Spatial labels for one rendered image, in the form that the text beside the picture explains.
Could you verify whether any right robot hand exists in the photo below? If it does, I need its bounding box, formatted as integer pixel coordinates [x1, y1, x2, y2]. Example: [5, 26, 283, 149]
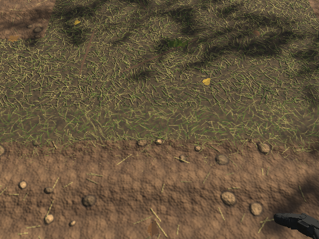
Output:
[273, 213, 319, 239]

